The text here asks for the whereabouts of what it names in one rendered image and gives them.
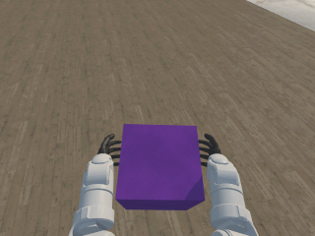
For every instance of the right robot hand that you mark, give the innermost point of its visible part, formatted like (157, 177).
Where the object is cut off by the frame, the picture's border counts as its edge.
(213, 148)

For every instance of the left robot hand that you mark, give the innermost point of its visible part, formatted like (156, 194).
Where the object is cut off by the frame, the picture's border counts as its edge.
(105, 147)

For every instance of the robot right forearm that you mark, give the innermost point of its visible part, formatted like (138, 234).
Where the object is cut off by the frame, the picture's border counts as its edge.
(228, 206)

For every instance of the robot left forearm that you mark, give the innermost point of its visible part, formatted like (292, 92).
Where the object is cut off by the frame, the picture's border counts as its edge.
(95, 211)

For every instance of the carton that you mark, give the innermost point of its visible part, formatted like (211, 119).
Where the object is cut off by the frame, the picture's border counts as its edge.
(159, 168)

